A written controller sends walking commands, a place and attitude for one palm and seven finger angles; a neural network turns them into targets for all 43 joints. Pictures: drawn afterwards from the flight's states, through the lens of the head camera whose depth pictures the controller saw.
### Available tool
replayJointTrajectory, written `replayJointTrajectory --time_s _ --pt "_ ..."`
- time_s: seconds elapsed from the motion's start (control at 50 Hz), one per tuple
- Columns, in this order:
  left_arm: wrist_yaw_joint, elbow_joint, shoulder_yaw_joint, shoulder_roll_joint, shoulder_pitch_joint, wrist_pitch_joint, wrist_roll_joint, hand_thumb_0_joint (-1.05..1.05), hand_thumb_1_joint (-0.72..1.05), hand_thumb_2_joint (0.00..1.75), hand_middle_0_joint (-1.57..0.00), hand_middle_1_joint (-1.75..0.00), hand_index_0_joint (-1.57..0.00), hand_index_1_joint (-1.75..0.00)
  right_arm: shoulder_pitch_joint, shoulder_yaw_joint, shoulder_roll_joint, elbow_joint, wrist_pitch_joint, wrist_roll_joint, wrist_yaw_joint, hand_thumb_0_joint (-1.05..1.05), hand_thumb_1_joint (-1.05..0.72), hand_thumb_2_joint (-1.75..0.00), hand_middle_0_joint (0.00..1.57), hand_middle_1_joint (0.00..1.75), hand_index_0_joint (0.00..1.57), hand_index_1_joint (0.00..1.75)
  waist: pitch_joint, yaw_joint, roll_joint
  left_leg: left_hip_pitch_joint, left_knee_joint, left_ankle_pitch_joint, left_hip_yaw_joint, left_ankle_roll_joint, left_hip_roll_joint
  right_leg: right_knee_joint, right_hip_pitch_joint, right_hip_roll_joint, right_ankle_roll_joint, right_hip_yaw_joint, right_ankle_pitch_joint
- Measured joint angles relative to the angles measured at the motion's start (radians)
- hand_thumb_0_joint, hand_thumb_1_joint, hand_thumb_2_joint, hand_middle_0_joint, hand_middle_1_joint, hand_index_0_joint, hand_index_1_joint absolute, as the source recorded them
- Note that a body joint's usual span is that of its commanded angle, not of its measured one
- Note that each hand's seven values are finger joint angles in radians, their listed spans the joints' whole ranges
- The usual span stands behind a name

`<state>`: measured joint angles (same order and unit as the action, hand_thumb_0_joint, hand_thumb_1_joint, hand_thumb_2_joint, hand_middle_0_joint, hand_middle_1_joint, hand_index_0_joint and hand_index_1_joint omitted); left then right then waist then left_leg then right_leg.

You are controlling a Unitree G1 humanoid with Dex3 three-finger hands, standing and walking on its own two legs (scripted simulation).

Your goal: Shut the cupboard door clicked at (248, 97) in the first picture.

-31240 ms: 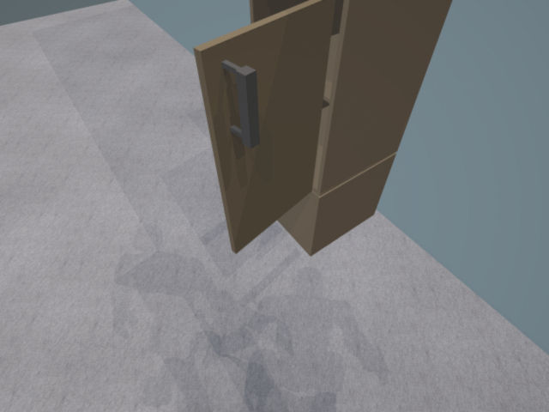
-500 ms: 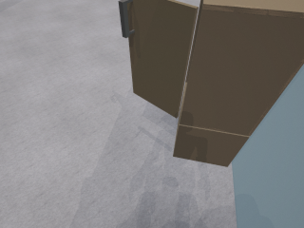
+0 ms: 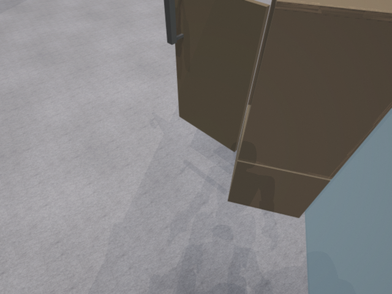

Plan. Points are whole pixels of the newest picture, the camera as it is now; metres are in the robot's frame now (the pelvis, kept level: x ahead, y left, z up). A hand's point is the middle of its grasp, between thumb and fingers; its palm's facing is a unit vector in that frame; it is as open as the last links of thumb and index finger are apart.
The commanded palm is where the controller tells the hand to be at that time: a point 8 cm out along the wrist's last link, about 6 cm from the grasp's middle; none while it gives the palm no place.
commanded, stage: walk to a spot facing it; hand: left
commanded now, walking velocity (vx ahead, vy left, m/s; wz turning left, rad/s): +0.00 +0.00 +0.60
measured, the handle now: (175, 18) +0.90 +0.11 +0.14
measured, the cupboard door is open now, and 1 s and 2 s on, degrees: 63 63 63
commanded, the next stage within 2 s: none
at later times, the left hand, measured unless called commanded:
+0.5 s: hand out of the picture +0.04 +0.27 -0.16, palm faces +0.27 -0.93 -0.25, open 7.4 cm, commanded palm none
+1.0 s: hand out of the picture -0.07 +0.21 -0.18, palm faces +0.59 -0.76 -0.26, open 7.4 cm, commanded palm none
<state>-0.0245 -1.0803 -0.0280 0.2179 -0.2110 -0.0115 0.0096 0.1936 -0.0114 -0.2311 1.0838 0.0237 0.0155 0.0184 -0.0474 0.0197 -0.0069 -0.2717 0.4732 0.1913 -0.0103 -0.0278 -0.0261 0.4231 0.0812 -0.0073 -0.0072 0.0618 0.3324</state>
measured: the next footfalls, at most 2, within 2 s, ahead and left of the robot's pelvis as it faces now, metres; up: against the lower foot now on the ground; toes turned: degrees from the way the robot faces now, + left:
right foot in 0.66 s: +0.06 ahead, -0.12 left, +0.00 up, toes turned +25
left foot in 1.00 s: -0.03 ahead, +0.13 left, +0.00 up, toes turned +42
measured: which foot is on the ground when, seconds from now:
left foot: down 0.00-0.66, up 0.68-0.98, down 1.00-1.00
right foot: down 0.00-0.20, up 0.22-0.64, down 0.66-1.00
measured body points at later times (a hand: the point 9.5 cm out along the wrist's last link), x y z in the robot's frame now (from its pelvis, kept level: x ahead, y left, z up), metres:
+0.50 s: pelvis -0.01 +0.03 +0.00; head +0.05 +0.06 +0.45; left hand +0.03 +0.31 -0.14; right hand +0.10 -0.21 -0.14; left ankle +0.03 +0.12 -0.74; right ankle +0.01 -0.15 -0.68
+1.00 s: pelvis +0.01 +0.01 -0.01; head +0.07 +0.06 +0.43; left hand -0.10 +0.25 -0.16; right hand +0.24 -0.15 -0.15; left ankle -0.06 +0.11 -0.74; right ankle +0.03 -0.13 -0.74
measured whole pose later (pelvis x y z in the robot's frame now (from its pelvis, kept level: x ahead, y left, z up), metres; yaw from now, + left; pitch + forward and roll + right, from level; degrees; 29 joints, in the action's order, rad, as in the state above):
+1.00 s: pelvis +0.01 +0.01 -0.01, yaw +38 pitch +2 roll +1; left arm -0.02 -0.88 -0.05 0.22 -0.24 -0.01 0.02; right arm 0.15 -0.06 -0.25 0.89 0.06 0.02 -0.03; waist -0.14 0.01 0.03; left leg -0.33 0.63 0.31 -0.07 0.04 0.01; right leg 0.62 0.19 -0.15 0.05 0.19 0.43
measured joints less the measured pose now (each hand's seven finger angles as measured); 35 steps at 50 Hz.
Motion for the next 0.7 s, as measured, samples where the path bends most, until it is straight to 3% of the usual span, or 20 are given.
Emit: replayJointTrajectory --time_s 0.04,0.1,0.14,0.18,0.2,0.26,0.34,0.5,0.58,0.64,0.66,0.7 --pt "-0.001 0.022 -0.008 -0.004 -0.002 -0.004 0.002 0.01 0.91 0.9 -0.2 -0.3 -0.2 -0.3 0.01 -0.006 0.006 -0.012 0.011 0.001 -0.004 0.01 -0.91 -0.9 0.2 0.3 0.19 0.3 -0.01 0.0 -0.005 -0.039 0.085 0.028 0.009 0.012 0.001 0.037 0.007 -0.001 -0.002 0.024 0.024" --pt "-0.005 0.048 -0.018 -0.006 -0.01 -0.008 0.011 0.01 0.91 0.9 -0.2 -0.3 -0.2 -0.3 0.025 -0.02 0.018 -0.028 0.033 0.003 -0.01 0.01 -0.91 -0.9 0.2 0.3 0.2 0.3 -0.029 0.0 0.001 -0.103 0.303 0.2 -0.009 0.035 0.013 0.087 0.002 -0.014 0.002 0.065 0.064" --pt "-0.005 0.059 -0.025 -0.002 -0.015 -0.012 0.017 0.01 0.91 0.9 -0.2 -0.3 -0.2 -0.3 0.028 -0.025 0.028 -0.043 0.043 0.001 -0.015 0.01 -0.91 -0.9 0.2 0.3 0.2 0.3 -0.043 0.0 0.021 -0.114 0.351 0.264 -0.03 0.045 0.027 0.117 -0.003 -0.035 0.012 0.086 0.088" --pt "-0.002 0.069 -0.03 0.006 -0.019 -0.016 0.014 0.01 0.91 0.9 -0.2 -0.3 -0.2 -0.3 0.03 -0.025 0.033 -0.069 0.039 0.002 -0.022 0.01 -0.91 -0.9 0.2 0.3 0.2 0.3 -0.055 0.006 0.044 -0.089 0.261 0.18 -0.051 0.046 0.037 0.177 0.013 -0.066 0.029 0.104 0.121" --pt "0.0 0.076 -0.031 0.005 -0.021 -0.02 0.01 0.01 0.91 0.9 -0.2 -0.3 -0.2 -0.3 0.034 -0.025 0.026 -0.086 0.029 0.007 -0.025 0.01 -0.91 -0.9 0.2 0.3 0.2 0.3 -0.058 0.009 0.04 -0.083 0.21 0.072 -0.041 0.027 0.04 0.248 0.049 -0.078 0.036 0.113 0.138" --pt "0.001 0.093 -0.034 0.01 0.005 -0.047 0.001 0.01 0.91 0.9 -0.2 -0.3 -0.2 -0.3 0.016 -0.026 0.023 -0.109 0.012 0.014 -0.02 0.01 -0.91 -0.9 0.2 0.3 0.2 0.3 -0.084 0.008 0.044 -0.11 0.234 0.09 -0.039 -0.032 0.008 0.543 0.201 -0.07 0.038 0.017 0.246" --pt "0.01 0.123 -0.044 0.015 0.039 -0.056 0.009 0.01 0.91 0.9 -0.2 -0.3 -0.2 -0.3 0.023 -0.024 0.022 -0.131 0.011 0.022 -0.011 0.0 -0.91 -0.9 0.2 0.3 0.2 0.3 -0.074 0.013 0.016 -0.102 0.12 0.037 0.002 -0.039 -0.01 0.673 0.334 -0.044 0.043 -0.037 0.147" --pt "0.013 0.195 -0.048 0.036 0.095 -0.036 0.011 0.01 0.91 0.9 -0.2 -0.3 -0.2 -0.3 0.032 -0.032 0.019 -0.142 0.016 0.022 -0.012 0.01 -0.9 -0.9 0.2 0.3 0.2 0.3 -0.051 0.018 -0.013 -0.099 -0.026 -0.073 0.117 -0.026 -0.027 0.489 0.354 -0.018 0.064 -0.085 0.08" --pt "0.01 0.209 -0.04 0.032 0.105 -0.036 0.008 0.01 0.91 0.9 -0.2 -0.3 -0.2 -0.3 0.029 -0.047 0.006 -0.15 0.027 0.022 -0.015 0.01 -0.9 -0.9 0.2 0.3 0.2 0.3 -0.04 0.028 -0.024 -0.111 -0.03 -0.087 0.173 -0.006 -0.041 0.346 0.291 0.007 0.061 -0.089 0.083" --pt "0.011 0.222 -0.033 0.027 0.088 -0.027 0.004 0.01 0.91 0.9 -0.2 -0.3 -0.2 -0.3 0.028 -0.062 -0.006 -0.158 0.04 0.016 -0.016 0.01 -0.9 -0.9 0.2 0.3 0.2 0.3 -0.024 0.025 -0.027 -0.133 -0.002 -0.081 0.208 0.015 -0.065 0.146 0.198 0.021 0.046 -0.08 0.029" --pt "0.011 0.23 -0.033 0.033 0.073 -0.021 0.008 0.01 0.91 0.9 -0.2 -0.3 -0.2 -0.3 0.028 -0.067 -0.006 -0.161 0.044 0.011 -0.017 0.01 -0.9 -0.9 0.2 0.3 0.2 0.3 -0.012 0.017 -0.01 -0.159 0.042 -0.032 0.201 0.027 -0.084 0.066 0.17 0.009 0.022 -0.091 0.005" --pt "0.002 0.217 -0.028 0.016 0.061 -0.023 0.015 0.01 0.91 0.9 -0.2 -0.3 -0.2 -0.3 0.011 -0.082 -0.025 -0.158 0.051 0.01 -0.02 0.01 -0.9 -0.9 0.2 0.3 0.2 0.3 -0.023 0.01 -0.029 -0.231 0.256 0.155 0.173 0.051 -0.09 0.077 0.169 0.006 0.005 -0.073 -0.037"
